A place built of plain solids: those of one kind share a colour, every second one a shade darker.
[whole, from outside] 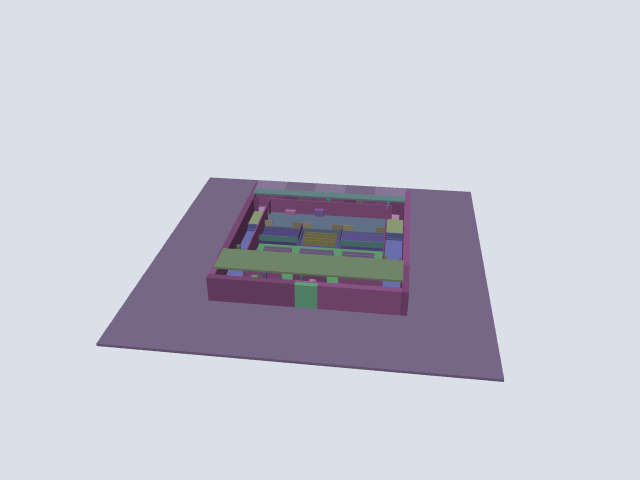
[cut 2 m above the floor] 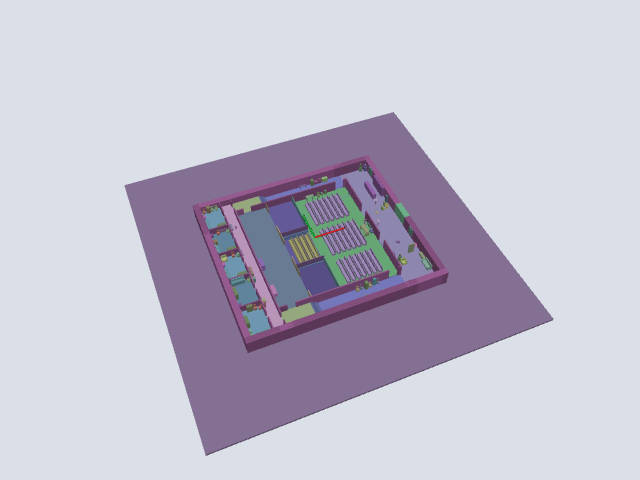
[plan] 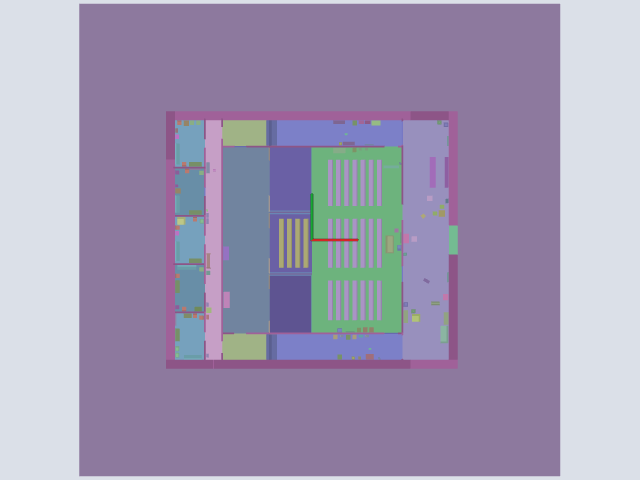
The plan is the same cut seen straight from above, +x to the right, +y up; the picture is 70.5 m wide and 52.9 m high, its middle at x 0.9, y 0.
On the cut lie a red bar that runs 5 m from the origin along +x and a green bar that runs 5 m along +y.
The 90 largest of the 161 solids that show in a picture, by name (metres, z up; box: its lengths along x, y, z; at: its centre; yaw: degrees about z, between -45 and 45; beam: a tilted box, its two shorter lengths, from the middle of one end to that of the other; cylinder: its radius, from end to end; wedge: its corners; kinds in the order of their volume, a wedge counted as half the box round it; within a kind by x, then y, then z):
{
 "ground_under_all_1": {"box": [53.01, 52.07, 0.4], "at": [0.88, 0.0, -0.75]},
 "wall_1": {"box": [1.0, 7.12, 3.98], "at": [-15.58, -10.64, 1.39]},
 "wall_2": {"box": [1.0, 7.12, 3.98], "at": [-15.58, -5.32, 1.39]},
 "wall_3": {"box": [1.0, 7.12, 3.98], "at": [-15.58, 0.0, 1.39]},
 "wall_4": {"box": [1.0, 7.12, 3.98], "at": [-15.58, 5.32, 1.39]},
 "wall_5": {"box": [1.0, 7.12, 3.98], "at": [-15.58, 10.64, 1.39]},
 "wall_6": {"box": [5.2, 1.0, 3.98], "at": [-13.48, -13.7, 1.39]},
 "wall_7": {"box": [3.6, 0.2, 3.98], "at": [-13.48, -7.98, 1.39]},
 "wall_8": {"box": [3.6, 0.2, 3.98], "at": [-13.48, -2.66, 1.39]},
 "wall_9": {"box": [3.6, 0.2, 3.98], "at": [-13.48, 2.66, 1.39]},
 "wall_10": {"box": [3.6, 0.2, 3.98], "at": [-13.48, 7.98, 1.39]},
 "wall_11": {"box": [5.2, 1.0, 3.98], "at": [-13.48, 13.7, 1.39]},
 "wall_12": {"box": [0.2, 2.29, 3.98], "at": [-11.78, -12.26, 1.39]},
 "wall_13": {"box": [0.2, 2.29, 3.98], "at": [-11.78, -9.02, 1.39]},
 "wall_14": {"box": [0.2, 2.29, 3.98], "at": [-11.78, -3.7, 1.39]},
 "wall_15": {"box": [0.2, 2.29, 3.98], "at": [-11.78, 1.62, 1.39]},
 "wall_16": {"box": [0.2, 2.29, 3.98], "at": [-11.78, 12.26, 1.39]},
 "wall_17": {"box": [0.2, 2.29, 3.98], "at": [-11.78, 12.26, 1.39]},
 "wall_18": {"box": [3.7, 1.0, 3.98], "at": [-10.83, -13.7, 1.39]},
 "wall_19": {"box": [3.7, 1.0, 3.98], "at": [-10.83, 13.7, 1.39]},
 "wall_20": {"box": [0.2, 20.8, 3.98], "at": [-9.88, 0.0, 1.39]},
 "wall_21": {"box": [1.45, 0.2, 3.98], "at": [-9.26, -10.3, 1.39]},
 "wall_22": {"box": [1.45, 0.2, 3.98], "at": [-9.26, 10.3, 1.39]},
 "wall_23": {"box": [21.66, 1.0, 3.98], "at": [0.05, -13.7, 1.39]},
 "wall_24": {"box": [21.66, 1.0, 3.98], "at": [0.05, 13.7, 1.39]},
 "wall_25": {"box": [15.23, 0.2, 3.98], "at": [0.38, -10.3, 1.39]},
 "wall_26": {"box": [15.23, 0.2, 3.98], "at": [0.38, 10.3, 1.39]},
 "wall_27": {"box": [0.2, 5.9, 3.98], "at": [9.98, -7.55, 1.39]},
 "wall_28": {"box": [0.2, 5.8, 3.98], "at": [9.98, -7.5, 1.39]},
 "wall_29": {"box": [0.2, 5.1, 3.98], "at": [9.98, -0.35, 1.39]},
 "wall_30": {"box": [0.2, 5.1, 3.98], "at": [9.98, -0.35, 1.39]},
 "wall_31": {"box": [0.2, 6.5, 3.98], "at": [9.98, 7.15, 1.39]},
 "wall_32": {"box": [0.2, 6.6, 3.98], "at": [9.98, 7.2, 1.39]},
 "wall_33": {"box": [7.0, 1.0, 3.98], "at": [12.58, -13.7, 1.39]},
 "wall_34": {"box": [7.0, 1.0, 3.98], "at": [12.58, 13.7, 1.39]},
 "wall_35": {"box": [1.0, 12.6, 3.98], "at": [15.58, -7.9, 1.39]},
 "wall_36": {"box": [1.0, 12.6, 3.98], "at": [15.58, 7.9, 1.39]},
 "floor_stage_1": {"box": [5.25, 20.6, 1.36], "at": [-7.25, 0.0, 0.08]},
 "floor_dressing_1": {"box": [3.4, 5.32, 1.36], "at": [-13.48, -10.64, 0.08]},
 "floor_dressing_2": {"box": [3.4, 5.32, 1.36], "at": [-13.48, -5.32, 0.08]},
 "floor_dressing_3": {"box": [3.4, 5.32, 1.36], "at": [-13.48, 0.0, 0.08]},
 "floor_dressing_4": {"box": [3.4, 5.32, 1.36], "at": [-13.48, 5.32, 0.08]},
 "floor_dressing_5": {"box": [3.4, 5.32, 1.36], "at": [-13.48, 10.64, 0.08]},
 "floor_parterre_1": {"box": [9.96, 20.6, 0.6], "at": [5.0, 0.0, -0.3]},
 "floor_lift_1": {"box": [4.65, 6.35, 1.13], "at": [-2.31, -7.12, -0.04]},
 "floor_lift_2": {"box": [4.65, 6.4, 0.6], "at": [-2.31, -0.35, -0.3]},
 "floor_lift_3": {"box": [4.65, 7.05, 1.17], "at": [-2.31, 6.78, -0.01]},
 "floor_foyer_1": {"box": [5.2, 26.6, 0.6], "at": [12.58, 0.0, -0.3]},
 "floor_back_corridor_1": {"box": [1.9, 26.6, 1.36], "at": [-10.83, 0.0, 0.08]},
 "floor_promenade_1": {"box": [13.81, 3.0, 0.6], "at": [3.08, -11.8, -0.3]},
 "floor_promenade_2": {"box": [13.81, 3.0, 0.6], "at": [3.08, 11.8, -0.3]},
 "ceil_foyer_1": {"box": [5.2, 26.6, 0.3], "at": [12.58, 0.0, 4.55]},
 "floor_walk_1": {"box": [4.85, 3.0, 1.36], "at": [-7.46, -11.8, 0.08]},
 "floor_walk_2": {"box": [4.85, 3.0, 1.36], "at": [-7.46, 11.8, 0.08]},
 "ceil_dressing_1": {"box": [3.4, 5.32, 0.3], "at": [-13.48, -10.64, 4.16]},
 "ceil_dressing_2": {"box": [3.4, 5.32, 0.3], "at": [-13.48, -5.32, 4.16]},
 "ceil_dressing_3": {"box": [3.4, 5.32, 0.3], "at": [-13.48, 0.0, 4.16]},
 "ceil_dressing_4": {"box": [3.4, 5.32, 0.3], "at": [-13.48, 5.32, 4.16]},
 "ceil_dressing_5": {"box": [3.4, 5.32, 0.3], "at": [-13.48, 10.64, 4.16]},
 "ceil_back_corridor_1": {"box": [1.9, 26.6, 0.3], "at": [-10.83, 0.0, 4.16]},
 "door_leaf_1": {"box": [0.97, 3.2, 3.87], "at": [15.6, 0.0, 1.33]},
 "seats_parterre_1": {"box": [0.44, 5.4, 0.45], "at": [1.99, -0.35, 0.22]},
 "seats_parterre_2": {"box": [0.44, 5.4, 0.45], "at": [2.89, -0.35, 0.22]},
 "seats_parterre_3": {"box": [0.44, 5.4, 0.45], "at": [3.79, -0.35, 0.22]},
 "seats_parterre_4": {"box": [0.44, 5.4, 0.45], "at": [4.69, -0.35, 0.22]},
 "seats_parterre_5": {"box": [0.44, 5.4, 0.45], "at": [5.59, -0.35, 0.22]},
 "seats_parterre_6": {"box": [0.44, 5.4, 0.45], "at": [6.49, -0.35, 0.22]},
 "seats_parterre_7": {"box": [0.44, 5.1, 0.45], "at": [6.49, 6.3, 0.22]},
 "seats_parterre_8": {"box": [0.44, 5.4, 0.45], "at": [7.39, -0.35, 0.22]},
 "seats_parterre_9": {"box": [0.44, 5.1, 0.45], "at": [7.39, 6.3, 0.22]},
 "costume_rail_dressing_1": {"box": [0.5, 1.4, 1.66], "at": [-14.8, -10.45, 1.58]},
 "costume_rail_dressing_2": {"box": [0.5, 1.4, 1.66], "at": [-14.8, -5.13, 1.58]},
 "costume_rail_dressing_3": {"box": [1.4, 0.5, 1.66], "at": [-12.83, -2.28, 1.58]},
 "costume_rail_dressing_4": {"box": [1.4, 0.5, 1.66], "at": [-12.83, 3.04, 1.58]},
 "costume_rail_dressing_5": {"box": [1.4, 0.5, 1.66], "at": [-12.83, 8.36, 1.58]},
 "bar_foyer_1": {"box": [0.65, 3.4, 1.1], "at": [13.32, 7.45, 0.55]},
 "bar_foyer_2": {"box": [0.4, 3.4, 2.1], "at": [14.85, 7.45, 1.05]},
 "floor_tongue_1": {"box": [4.65, 0.4, 1.36], "at": [-2.31, -3.75, 0.08]},
 "floor_tongue_2": {"box": [4.65, 0.4, 1.36], "at": [-2.31, 3.05, 0.08]},
 "seats_lift_1": {"box": [0.44, 5.4, 0.45], "at": [-3.41, -0.35, 0.22]},
 "seats_lift_2": {"box": [0.44, 5.4, 0.45], "at": [-2.51, -0.35, 0.22]},
 "seats_lift_3": {"box": [0.44, 5.4, 0.45], "at": [-1.61, -0.35, 0.22]},
 "seats_lift_4": {"box": [0.44, 5.4, 0.45], "at": [-0.71, -0.35, 0.22]},
 "rail_lift_1": {"box": [0.12, 6.49, 2.18], "at": [-0.04, -7.05, 0.49]},
 "rail_lift_2": {"box": [0.12, 7.19, 2.22], "at": [-0.04, 6.7, 0.51]},
 "rail_tongue_1": {"box": [4.65, 0.12, 2.41], "at": [-2.31, -3.75, 0.6]},
 "rail_tongue_2": {"box": [4.65, 0.12, 2.41], "at": [-2.31, 3.05, 0.6]},
 "tread_walk_1": {"box": [0.3, 2.8, 1.36], "at": [-4.88, -11.8, 0.08]},
 "tread_walk_2": {"box": [0.3, 2.8, 1.36], "at": [-4.88, 11.8, 0.08]},
 "piano_stage_1": {"box": [0.62, 1.5, 1.25], "at": [-9.44, -1.47, 1.38]}
}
